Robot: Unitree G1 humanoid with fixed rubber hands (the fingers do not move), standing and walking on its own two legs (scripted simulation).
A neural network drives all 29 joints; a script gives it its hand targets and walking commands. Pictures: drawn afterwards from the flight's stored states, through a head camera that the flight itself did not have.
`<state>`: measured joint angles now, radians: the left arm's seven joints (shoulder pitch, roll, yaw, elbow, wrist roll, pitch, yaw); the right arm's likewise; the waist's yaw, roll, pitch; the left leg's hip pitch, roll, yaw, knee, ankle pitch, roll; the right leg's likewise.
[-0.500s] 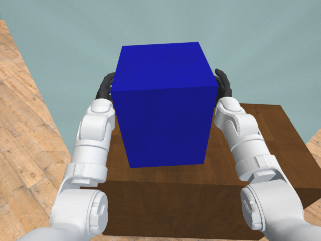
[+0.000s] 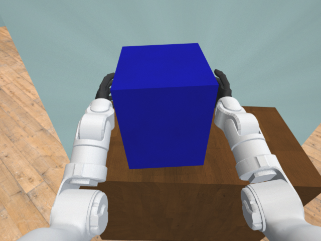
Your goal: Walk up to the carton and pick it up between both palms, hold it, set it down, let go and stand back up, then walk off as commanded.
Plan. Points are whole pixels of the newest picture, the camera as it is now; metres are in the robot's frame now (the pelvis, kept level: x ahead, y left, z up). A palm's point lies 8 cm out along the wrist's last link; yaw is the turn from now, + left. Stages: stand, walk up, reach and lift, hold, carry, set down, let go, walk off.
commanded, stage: hold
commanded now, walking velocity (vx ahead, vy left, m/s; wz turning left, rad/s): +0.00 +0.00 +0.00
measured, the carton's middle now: (163, 106) +0.42 +0.00 +0.15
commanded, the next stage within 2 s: none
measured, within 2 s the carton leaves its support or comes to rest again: neither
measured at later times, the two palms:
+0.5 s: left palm (102, 99) +0.38 +0.15 +0.20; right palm (224, 97) +0.39 -0.14 +0.21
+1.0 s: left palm (102, 99) +0.38 +0.15 +0.20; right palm (225, 97) +0.39 -0.14 +0.21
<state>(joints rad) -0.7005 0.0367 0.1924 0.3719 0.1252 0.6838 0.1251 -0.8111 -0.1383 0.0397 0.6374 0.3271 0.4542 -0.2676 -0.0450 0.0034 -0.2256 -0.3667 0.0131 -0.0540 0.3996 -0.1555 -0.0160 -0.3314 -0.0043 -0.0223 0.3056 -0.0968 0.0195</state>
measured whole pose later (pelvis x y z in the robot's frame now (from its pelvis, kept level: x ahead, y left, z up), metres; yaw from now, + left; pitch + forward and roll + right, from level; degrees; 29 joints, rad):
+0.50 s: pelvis +0.00 +0.00 +0.00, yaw +0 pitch +7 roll -1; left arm -0.71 0.04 0.19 0.32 0.12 0.75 0.12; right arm -0.81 -0.15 0.04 0.58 0.35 0.53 -0.29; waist -0.05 0.00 -0.24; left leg -0.37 0.01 -0.05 0.40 -0.16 -0.02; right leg -0.33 0.00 -0.02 0.31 -0.10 0.02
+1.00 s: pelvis +0.00 +0.00 +0.00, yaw +0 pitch +7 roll -1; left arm -0.71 0.04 0.19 0.32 0.12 0.78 0.12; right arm -0.81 -0.15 0.04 0.58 0.35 0.56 -0.29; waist -0.05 0.00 -0.25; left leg -0.37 0.01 -0.05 0.40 -0.16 -0.02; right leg -0.33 0.00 -0.02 0.31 -0.10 0.02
